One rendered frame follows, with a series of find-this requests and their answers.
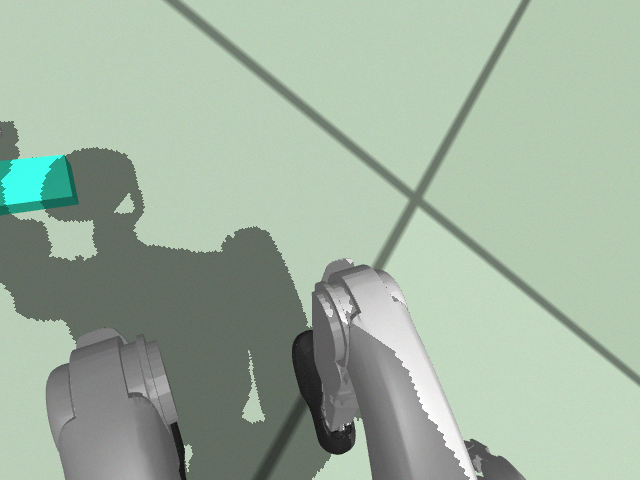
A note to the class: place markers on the right robot hand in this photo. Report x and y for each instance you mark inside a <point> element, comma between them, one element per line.
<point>492,467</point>

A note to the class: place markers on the small box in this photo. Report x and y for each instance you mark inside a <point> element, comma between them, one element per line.
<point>35,184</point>

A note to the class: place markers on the right robot foot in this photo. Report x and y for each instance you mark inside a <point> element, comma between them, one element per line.
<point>310,386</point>

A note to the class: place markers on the left robot foot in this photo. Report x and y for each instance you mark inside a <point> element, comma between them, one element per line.
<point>180,449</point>

